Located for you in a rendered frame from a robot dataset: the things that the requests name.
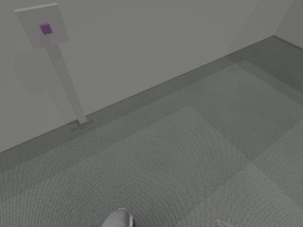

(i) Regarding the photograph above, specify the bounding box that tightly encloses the robot left shin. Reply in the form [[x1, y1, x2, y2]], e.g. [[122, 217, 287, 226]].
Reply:
[[117, 208, 129, 213]]

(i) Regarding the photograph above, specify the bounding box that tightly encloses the panel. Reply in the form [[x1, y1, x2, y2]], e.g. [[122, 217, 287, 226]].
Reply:
[[14, 3, 87, 124]]

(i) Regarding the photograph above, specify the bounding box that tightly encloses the robot left thigh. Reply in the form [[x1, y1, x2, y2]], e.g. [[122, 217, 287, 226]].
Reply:
[[101, 210, 134, 227]]

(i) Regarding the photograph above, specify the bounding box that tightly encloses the button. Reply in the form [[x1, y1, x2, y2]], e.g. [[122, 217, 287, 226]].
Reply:
[[40, 23, 53, 35]]

